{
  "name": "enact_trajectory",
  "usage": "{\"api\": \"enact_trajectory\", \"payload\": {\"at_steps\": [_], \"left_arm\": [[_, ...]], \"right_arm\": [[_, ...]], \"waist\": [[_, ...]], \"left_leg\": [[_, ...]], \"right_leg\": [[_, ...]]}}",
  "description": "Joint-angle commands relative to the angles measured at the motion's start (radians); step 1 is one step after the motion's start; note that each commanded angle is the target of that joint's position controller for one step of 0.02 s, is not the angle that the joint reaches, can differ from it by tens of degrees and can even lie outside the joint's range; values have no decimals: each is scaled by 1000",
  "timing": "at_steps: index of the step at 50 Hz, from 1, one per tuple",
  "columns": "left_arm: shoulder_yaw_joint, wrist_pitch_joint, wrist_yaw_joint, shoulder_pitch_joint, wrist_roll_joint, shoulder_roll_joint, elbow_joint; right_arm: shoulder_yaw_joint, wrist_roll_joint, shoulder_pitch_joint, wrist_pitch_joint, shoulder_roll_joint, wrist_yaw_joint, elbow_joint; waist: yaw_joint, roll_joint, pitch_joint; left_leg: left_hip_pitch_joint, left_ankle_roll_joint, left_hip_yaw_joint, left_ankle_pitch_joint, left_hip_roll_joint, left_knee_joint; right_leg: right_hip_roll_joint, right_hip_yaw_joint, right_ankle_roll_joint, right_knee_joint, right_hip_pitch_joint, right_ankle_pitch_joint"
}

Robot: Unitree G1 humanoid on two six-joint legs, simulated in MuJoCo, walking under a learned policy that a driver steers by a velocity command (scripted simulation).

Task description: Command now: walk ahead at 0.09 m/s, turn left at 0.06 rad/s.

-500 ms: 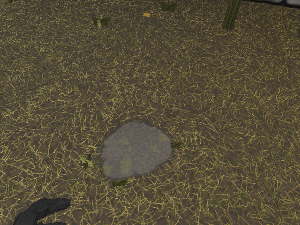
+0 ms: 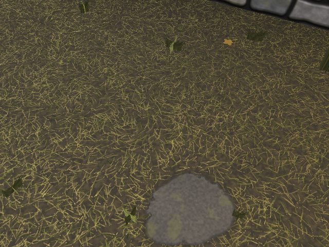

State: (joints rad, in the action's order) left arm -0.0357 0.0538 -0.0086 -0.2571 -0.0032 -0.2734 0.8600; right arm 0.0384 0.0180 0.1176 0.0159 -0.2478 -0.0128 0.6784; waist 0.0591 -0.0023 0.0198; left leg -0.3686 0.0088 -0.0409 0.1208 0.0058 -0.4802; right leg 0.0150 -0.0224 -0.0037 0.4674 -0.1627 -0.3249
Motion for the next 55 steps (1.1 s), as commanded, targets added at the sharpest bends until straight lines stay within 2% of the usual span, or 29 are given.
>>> {"api": "enact_trajectory", "payload": {"at_steps": [1,2,3,4,5,10,17,26,34,35,36,38,39,40,41,42,43,44,45,46,47,48,49,50,51,52,53,54,55], "left_arm": [[7,4,6,-83,-16,-47,-37],[5,-12,10,-41,-14,-65,-48],[1,-28,14,-35,-14,-83,-40],[-4,-40,17,-31,-17,-104,-36],[-5,-47,19,-33,-17,-110,-33],[-4,-52,30,-23,-7,-103,-10],[-7,-74,41,-8,-7,-89,31],[-6,-61,50,-35,-6,-77,94],[4,-45,51,-83,-7,-53,137],[5,-45,51,-107,-5,-46,149],[3,-46,53,-113,-1,-55,151],[-4,-43,59,-118,6,-78,136],[-8,-36,61,-146,10,-88,137],[-16,-26,60,-186,15,-113,146],[-30,-16,61,-192,23,-150,150],[-37,-7,61,-168,26,-167,148],[-35,2,58,-142,25,-149,138],[-33,6,52,-121,28,-130,132],[-31,6,45,-100,31,-120,125],[-31,6,40,-89,29,-118,118],[-27,12,38,-60,27,-109,101],[-11,24,40,-60,24,-41,61],[-11,41,43,-31,33,-42,35],[-22,53,34,-22,58,-69,26],[-22,59,24,-21,63,-64,33],[-27,63,21,-12,53,-60,34],[-37,60,20,-1,40,-73,33],[-41,54,15,-7,34,-71,36],[-42,47,10,-4,31,-58,36]], "right_arm": [[25,-1,32,-9,-86,-7,-51],[22,-6,2,-13,-74,1,-46],[22,-6,-32,-13,-81,8,-52],[25,-7,-44,-9,-95,15,-54],[29,-6,-40,-4,-107,18,-46],[31,-11,-17,8,-98,14,-1],[36,-13,-42,0,-92,10,62],[41,-17,-45,-12,-91,-12,160],[39,-19,-48,-22,-84,-19,237],[37,-19,-30,-24,-78,-19,254],[41,-24,-22,-26,-86,-20,265],[47,-28,-30,-19,-99,-18,272],[46,-31,-50,-7,-91,-14,268],[43,-35,-77,10,-73,-7,260],[39,-41,-106,29,-51,4,250],[38,-42,-117,43,-48,12,243],[39,-47,-101,55,-54,18,246],[39,-52,-73,64,-49,23,256],[42,-56,-10,69,-45,26,283],[56,-55,85,69,-66,25,326],[79,-51,207,69,-121,24,362],[106,-50,336,70,-224,25,390],[86,-38,393,82,-196,36,397],[58,-30,294,95,-134,36,377],[44,-27,222,102,-97,37,350],[36,-27,182,103,-90,39,339],[25,-24,165,102,-72,38,335],[18,-20,175,94,-58,35,339],[16,-19,199,90,-64,28,346]], "waist": [[-17,-145,-208],[-16,-130,-171],[-14,-105,-127],[-19,-87,-89],[-18,-80,-81],[-32,-38,-129],[-28,-15,-85],[-36,-12,-28],[-45,-6,3],[-46,-3,-13],[-49,9,8],[-41,31,69],[-27,47,99],[-10,94,121],[-7,170,153],[-16,199,189],[-35,186,197],[-56,172,194],[-90,157,173],[-123,137,128],[-174,56,64],[-196,-224,-11],[-207,-255,-64],[-148,-141,6],[-119,-92,36],[-97,-55,65],[-83,-52,70],[-76,-64,62],[-75,-69,59]], "left_leg": [[368,205,-242,-443,232,14],[303,173,-217,-302,184,22],[250,139,-175,-220,139,20],[214,115,-147,-205,111,13],[202,102,-132,-235,96,2],[262,108,-112,-456,88,-54],[222,100,-99,-299,70,-20],[202,76,-76,-86,44,18],[203,62,-60,-9,29,29],[207,60,-49,113,17,34],[181,59,-31,272,-3,27],[82,59,-4,493,-31,-5],[30,56,10,496,-40,-36],[-30,43,41,428,-53,-106],[-92,31,94,292,-60,-215],[-127,41,71,240,-16,-276],[-140,56,62,254,6,-262],[-98,68,74,276,7,-182],[34,75,99,258,-13,-72],[205,72,113,201,-48,-21],[368,97,1,176,2,28],[543,214,-380,303,200,179],[580,311,-706,352,356,315],[517,296,-642,366,375,303],[461,260,-513,358,327,310],[418,231,-413,305,292,328],[382,202,-323,210,256,340],[358,186,-254,142,223,352],[350,186,-208,76,208,362]], "right_leg": [[-66,38,26,51,-164,-53],[-66,36,32,17,-142,-2],[-63,30,31,-2,-133,29],[-60,28,29,-12,-127,53],[-61,29,28,-17,-109,80],[-74,36,30,-15,-50,190],[-68,27,33,-38,-29,137],[-64,20,22,-62,-73,55],[-62,20,14,-78,-116,8],[-58,16,8,-87,-114,-77],[-57,22,-9,-90,-134,-181],[-86,75,-61,-115,-166,-371],[-121,131,-90,-152,-158,-429],[-185,225,-129,-212,-120,-476],[-283,348,-174,-290,-81,-493],[-355,421,-206,-319,-83,-446],[-362,410,-203,-308,-63,-361],[-334,353,-179,-276,-53,-279],[-284,277,-147,-228,-90,-215],[-226,208,-120,-148,-145,-97],[-158,121,-83,49,-220,106],[-18,-35,-5,408,-426,62],[23,68,-1,674,-548,-223],[-42,135,-36,793,-624,-191],[-89,135,-65,802,-627,-96],[-124,119,-75,754,-631,-10],[-153,111,-74,697,-598,52],[-161,95,-64,659,-559,89],[-162,75,-49,625,-547,114]]}}
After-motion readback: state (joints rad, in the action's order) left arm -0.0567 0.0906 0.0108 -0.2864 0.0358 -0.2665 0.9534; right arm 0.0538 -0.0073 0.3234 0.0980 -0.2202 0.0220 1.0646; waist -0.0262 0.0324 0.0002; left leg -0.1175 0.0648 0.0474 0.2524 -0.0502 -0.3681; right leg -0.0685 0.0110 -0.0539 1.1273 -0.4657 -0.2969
